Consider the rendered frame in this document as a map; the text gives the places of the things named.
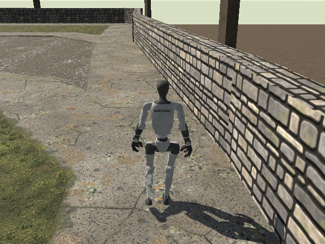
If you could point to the right robot thigh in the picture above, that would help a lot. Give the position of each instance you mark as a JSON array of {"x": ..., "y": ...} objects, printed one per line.
[{"x": 172, "y": 155}]

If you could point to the left robot hand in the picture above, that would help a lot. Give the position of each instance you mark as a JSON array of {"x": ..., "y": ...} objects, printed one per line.
[{"x": 137, "y": 145}]

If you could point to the robot left forearm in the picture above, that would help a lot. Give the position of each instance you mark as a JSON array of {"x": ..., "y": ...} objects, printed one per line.
[{"x": 137, "y": 134}]

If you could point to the robot right forearm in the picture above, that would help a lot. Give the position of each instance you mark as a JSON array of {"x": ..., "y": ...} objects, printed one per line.
[{"x": 186, "y": 136}]

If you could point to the left robot upper arm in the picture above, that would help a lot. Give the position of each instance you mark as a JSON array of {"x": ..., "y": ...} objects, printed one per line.
[{"x": 143, "y": 115}]

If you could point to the right robot hand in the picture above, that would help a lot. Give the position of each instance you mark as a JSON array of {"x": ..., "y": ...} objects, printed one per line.
[{"x": 188, "y": 148}]

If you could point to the right robot upper arm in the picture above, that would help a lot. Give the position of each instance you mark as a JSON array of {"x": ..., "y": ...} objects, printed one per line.
[{"x": 181, "y": 117}]

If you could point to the robot right shin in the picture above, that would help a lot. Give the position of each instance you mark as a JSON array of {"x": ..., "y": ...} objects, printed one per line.
[{"x": 168, "y": 182}]

